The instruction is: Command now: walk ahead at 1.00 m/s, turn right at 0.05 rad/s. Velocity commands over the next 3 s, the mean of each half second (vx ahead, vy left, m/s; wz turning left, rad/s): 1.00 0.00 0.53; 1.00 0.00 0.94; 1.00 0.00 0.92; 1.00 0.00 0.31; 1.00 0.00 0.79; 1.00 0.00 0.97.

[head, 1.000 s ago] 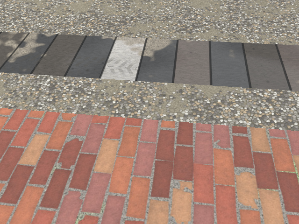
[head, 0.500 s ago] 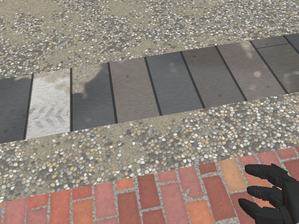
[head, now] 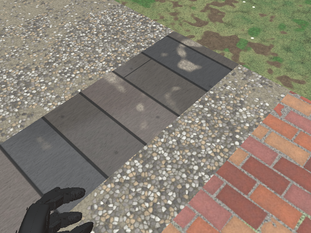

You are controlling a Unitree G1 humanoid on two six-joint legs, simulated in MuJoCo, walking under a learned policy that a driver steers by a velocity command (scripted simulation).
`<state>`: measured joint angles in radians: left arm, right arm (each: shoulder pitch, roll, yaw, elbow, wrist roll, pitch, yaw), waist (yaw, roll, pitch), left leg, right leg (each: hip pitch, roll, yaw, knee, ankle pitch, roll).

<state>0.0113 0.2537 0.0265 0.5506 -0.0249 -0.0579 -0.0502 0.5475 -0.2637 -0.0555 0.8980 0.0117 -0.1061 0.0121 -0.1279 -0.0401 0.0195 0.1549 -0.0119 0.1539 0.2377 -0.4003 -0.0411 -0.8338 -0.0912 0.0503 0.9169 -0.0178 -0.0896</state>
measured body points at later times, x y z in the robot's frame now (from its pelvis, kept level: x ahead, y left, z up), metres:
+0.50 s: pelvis +0.44 +0.01 -0.01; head +0.44 +0.03 +0.44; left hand +0.36 +0.27 -0.15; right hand +0.71 -0.16 -0.08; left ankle +0.63 +0.19 -0.66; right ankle +0.28 -0.13 -0.72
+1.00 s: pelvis +0.86 +0.19 -0.01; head +0.87 +0.22 +0.44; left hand +0.92 +0.55 -0.02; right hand +1.08 +0.00 -0.11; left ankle +0.66 +0.14 -0.72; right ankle +1.10 +0.21 -0.72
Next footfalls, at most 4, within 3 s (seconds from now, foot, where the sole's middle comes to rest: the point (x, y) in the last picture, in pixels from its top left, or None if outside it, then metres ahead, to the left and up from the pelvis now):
0.10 right None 0.32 -0.13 -0.76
0.58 left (109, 192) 0.69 0.16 -0.76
1.02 right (94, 120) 1.12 0.23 -0.76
1.50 left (1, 134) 1.09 0.72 -0.76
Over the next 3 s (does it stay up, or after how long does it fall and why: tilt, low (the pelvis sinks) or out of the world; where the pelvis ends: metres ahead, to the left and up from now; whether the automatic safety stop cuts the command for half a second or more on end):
stays up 1.11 1.86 0.00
